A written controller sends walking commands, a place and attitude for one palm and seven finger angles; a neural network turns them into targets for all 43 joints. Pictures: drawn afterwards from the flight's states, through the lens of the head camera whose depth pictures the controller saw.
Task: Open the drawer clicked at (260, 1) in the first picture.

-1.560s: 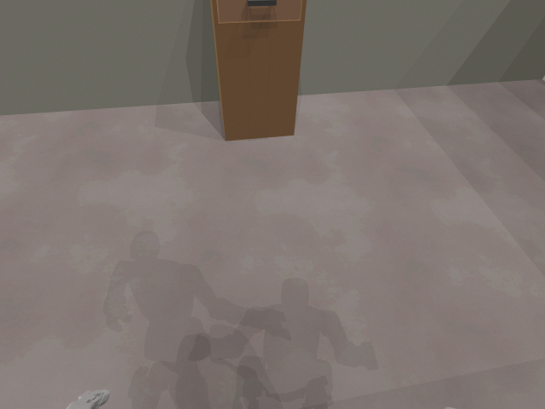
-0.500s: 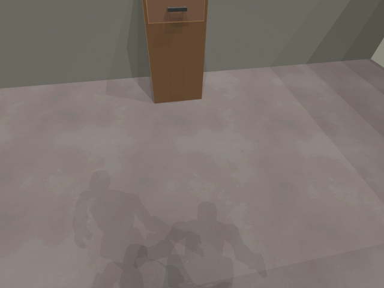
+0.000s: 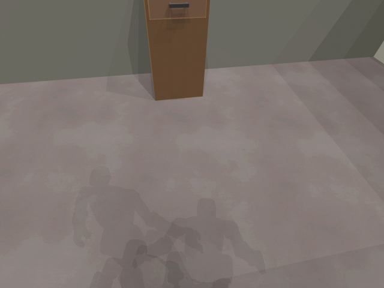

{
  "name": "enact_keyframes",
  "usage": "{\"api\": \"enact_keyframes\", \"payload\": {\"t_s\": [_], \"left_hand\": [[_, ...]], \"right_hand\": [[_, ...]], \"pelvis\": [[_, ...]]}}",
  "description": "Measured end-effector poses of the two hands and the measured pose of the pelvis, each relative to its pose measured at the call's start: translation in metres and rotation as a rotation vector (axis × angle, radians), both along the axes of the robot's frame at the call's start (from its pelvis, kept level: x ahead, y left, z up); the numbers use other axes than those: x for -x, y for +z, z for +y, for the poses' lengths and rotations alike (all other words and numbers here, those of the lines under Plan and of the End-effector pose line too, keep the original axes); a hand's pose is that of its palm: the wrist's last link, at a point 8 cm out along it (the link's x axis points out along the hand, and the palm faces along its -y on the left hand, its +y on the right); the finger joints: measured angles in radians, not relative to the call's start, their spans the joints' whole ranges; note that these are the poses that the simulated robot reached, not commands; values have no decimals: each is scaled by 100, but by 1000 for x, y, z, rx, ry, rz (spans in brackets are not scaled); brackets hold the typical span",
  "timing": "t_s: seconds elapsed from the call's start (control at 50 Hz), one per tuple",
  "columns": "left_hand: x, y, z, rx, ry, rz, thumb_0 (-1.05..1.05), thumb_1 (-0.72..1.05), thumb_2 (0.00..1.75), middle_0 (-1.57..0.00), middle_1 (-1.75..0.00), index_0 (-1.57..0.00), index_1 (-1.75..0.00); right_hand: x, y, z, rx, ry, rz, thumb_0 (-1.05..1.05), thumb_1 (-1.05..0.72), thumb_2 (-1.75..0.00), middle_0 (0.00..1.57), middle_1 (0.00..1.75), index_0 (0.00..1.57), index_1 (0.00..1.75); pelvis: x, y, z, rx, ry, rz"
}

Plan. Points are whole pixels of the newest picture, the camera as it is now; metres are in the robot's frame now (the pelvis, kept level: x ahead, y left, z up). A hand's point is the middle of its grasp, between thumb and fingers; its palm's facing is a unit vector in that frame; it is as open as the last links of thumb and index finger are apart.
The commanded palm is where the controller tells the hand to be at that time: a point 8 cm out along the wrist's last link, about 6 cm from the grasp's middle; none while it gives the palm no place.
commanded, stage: look at it before walking up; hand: left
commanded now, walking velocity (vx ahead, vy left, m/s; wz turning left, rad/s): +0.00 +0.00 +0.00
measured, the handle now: (178, 4) +1.69 +0.17 -0.02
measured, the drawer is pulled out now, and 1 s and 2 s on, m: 0.00 0.00 0.00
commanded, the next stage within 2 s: walk to a spot facing it in 0.18 s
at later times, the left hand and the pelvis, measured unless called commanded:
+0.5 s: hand out of the picture +0.06 +0.22 -0.18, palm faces -0.06 -0.97 -0.26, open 7.4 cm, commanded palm none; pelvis +0.03 +0.00 -0.01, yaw -3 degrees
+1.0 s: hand out of the picture +0.10 +0.17 -0.19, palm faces -0.09 -0.99 -0.13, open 7.4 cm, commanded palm none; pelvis +0.22 +0.00 -0.03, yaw -11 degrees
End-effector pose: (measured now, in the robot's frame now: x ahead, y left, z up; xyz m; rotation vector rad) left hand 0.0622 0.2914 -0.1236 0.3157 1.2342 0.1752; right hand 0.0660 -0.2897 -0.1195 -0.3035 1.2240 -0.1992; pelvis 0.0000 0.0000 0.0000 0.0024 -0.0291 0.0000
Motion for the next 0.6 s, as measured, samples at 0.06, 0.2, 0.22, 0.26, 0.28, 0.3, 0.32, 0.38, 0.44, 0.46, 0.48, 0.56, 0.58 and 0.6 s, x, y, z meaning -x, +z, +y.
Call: {"api": "enact_keyframes", "payload": {"t_s": [0.06, 0.2, 0.22, 0.26, 0.28, 0.3, 0.32, 0.38, 0.44, 0.46, 0.48, 0.56, 0.58, 0.6], "left_hand": [[-3, 1, 0, 0, -1, -4, 0, 91, 90, -21, -30, -20, -30], [-8, 1, 1, -1, -5, -9, 0, 91, 90, -21, -30, -20, -30], [-9, 1, 1, -1, -5, -10, 0, 91, 90, -21, -30, -20, -30], [-10, 2, 1, -1, -5, -11, 0, 91, 90, -21, -30, -20, -30], [-10, 2, 1, -1, -5, -12, 0, 91, 90, -21, -30, -20, -30], [-11, 2, 1, -2, -5, -13, 0, 91, 90, -21, -30, -20, -30], [-11, 2, 1, -2, -3, -13, 0, 91, 90, -21, -30, -20, -30], [-9, -3, -4, 6, 2, -1, 0, 91, 90, -21, -30, -20, -30], [-3, -11, -14, 37, 5, 35, 0, 91, 90, -20, -30, -20, -30], [0, -14, -17, 49, 6, 51, 0, 91, 90, -20, -30, -20, -30], [2, -17, -22, 62, 7, 68, 0, 91, 90, -20, -30, -20, -29], [9, -29, -40, 98, 8, 142, 0, 91, 90, -20, -30, -20, -29], [9, -31, -46, 103, 5, 162, 0, 91, 90, -20, -30, -20, -29], [8, -32, -52, 107, 3, 179, 0, 91, 90, -20, -30, -20, -29]], "right_hand": [[-5, 1, 1, -1, 4, -8, 1, -91, -90, 21, 30, 20, 30], [-12, 2, 1, 0, 10, -16, 1, -91, -90, 21, 30, 20, 30], [-13, 2, 1, 1, 11, -17, 1, -91, -90, 21, 30, 20, 30], [-14, 2, 1, 2, 10, -18, 1, -91, -90, 21, 30, 20, 30], [-15, 2, 1, 2, 9, -19, 1, -91, -90, 21, 30, 20, 30], [-15, 3, 1, 3, 9, -20, 1, -91, -90, 21, 30, 20, 30], [-15, 2, 1, 4, 9, -20, 1, -91, -90, 21, 30, 20, 30], [-13, -1, 5, -5, 0, -17, 1, -91, -90, 20, 30, 20, 30], [-6, -9, 14, -32, -22, 1, 0, -91, -90, 20, 30, 20, 30], [-3, -12, 17, -43, -33, 10, 0, -91, -90, 20, 30, 20, 30], [1, -15, 20, -54, -45, 20, 0, -91, -90, 20, 30, 20, 30], [18, -30, 29, -96, -111, 72, 0, -91, -90, 20, 30, 20, 30], [23, -34, 30, -107, -132, 87, 0, -91, -90, 20, 30, 20, 30], [28, -38, 30, -117, -153, 104, 0, -91, -90, 20, 30, 20, 30]], "pelvis": [[-1, 0, 0, 0, 0, 1], [-4, 1, 1, 0, 0, 5], [-4, 1, 1, 0, 0, 5], [-5, 1, 1, -1, 0, 4], [-5, 1, 1, -1, 0, 4], [-6, 1, 1, -1, 0, 3], [-6, 1, 1, -1, -1, 3], [-10, -1, 1, 0, -14, 3], [-19, -4, 1, 0, -33, 6], [-23, -5, 1, 0, -40, 8], [-27, -7, 1, 0, -46, 11], [-47, -14, -5, -14, -82, 18], [-53, -16, -8, -16, -95, 19], [-58, -18, -11, -17, -105, 21]]}}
